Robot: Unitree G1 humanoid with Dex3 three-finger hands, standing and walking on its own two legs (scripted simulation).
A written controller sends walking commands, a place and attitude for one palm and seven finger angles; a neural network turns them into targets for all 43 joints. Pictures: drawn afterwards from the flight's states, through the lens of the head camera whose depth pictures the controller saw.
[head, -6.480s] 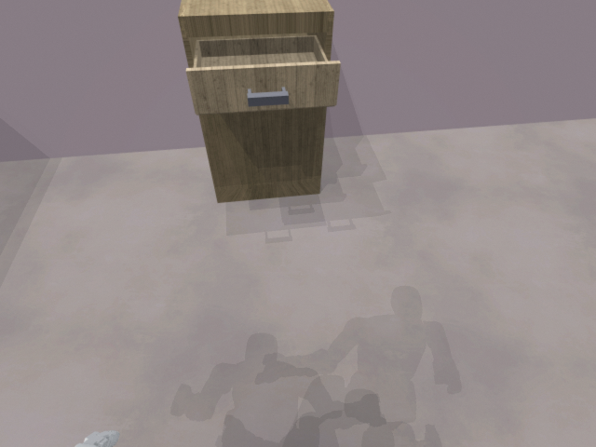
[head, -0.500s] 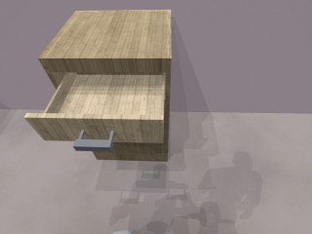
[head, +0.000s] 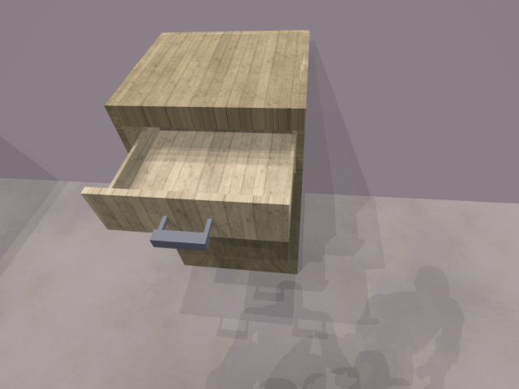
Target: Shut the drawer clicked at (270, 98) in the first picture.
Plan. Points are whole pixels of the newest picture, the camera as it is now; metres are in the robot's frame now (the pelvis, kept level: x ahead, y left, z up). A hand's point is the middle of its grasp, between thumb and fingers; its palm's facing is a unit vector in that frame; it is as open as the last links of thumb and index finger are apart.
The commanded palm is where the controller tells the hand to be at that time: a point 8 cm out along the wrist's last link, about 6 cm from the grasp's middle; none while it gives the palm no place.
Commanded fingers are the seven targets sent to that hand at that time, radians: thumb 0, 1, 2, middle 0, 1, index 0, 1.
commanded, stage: come to a stop and stand still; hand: left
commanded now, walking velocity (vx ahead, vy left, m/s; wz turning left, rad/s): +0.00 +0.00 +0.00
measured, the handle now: (183, 230) +0.43 +0.23 -0.09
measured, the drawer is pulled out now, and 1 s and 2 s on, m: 0.24 0.24 0.24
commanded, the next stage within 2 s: look again from close up in 0.52 s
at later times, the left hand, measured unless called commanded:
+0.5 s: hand out of the picture +0.01 +0.23 -0.18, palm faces +0.03 -0.98 -0.19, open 7.3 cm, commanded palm none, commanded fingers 0.00 0.90 0.90 -0.20 -0.30 -0.20 -0.30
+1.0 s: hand out of the picture +0.04 +0.24 -0.19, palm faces -0.01 -0.97 -0.22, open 7.3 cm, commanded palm none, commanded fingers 0.00 0.90 0.90 -0.20 -0.30 -0.20 -0.30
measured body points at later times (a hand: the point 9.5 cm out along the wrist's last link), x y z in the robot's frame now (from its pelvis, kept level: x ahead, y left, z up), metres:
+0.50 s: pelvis +0.00 +0.06 -0.01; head +0.00 +0.05 +0.44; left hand +0.00 +0.28 -0.17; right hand +0.03 -0.18 -0.16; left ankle -0.01 +0.17 -0.75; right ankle -0.01 -0.08 -0.75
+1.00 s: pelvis +0.00 +0.06 -0.02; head +0.00 +0.06 +0.43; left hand +0.04 +0.29 -0.17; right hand +0.02 -0.17 -0.17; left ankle -0.01 +0.17 -0.75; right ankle -0.01 -0.08 -0.75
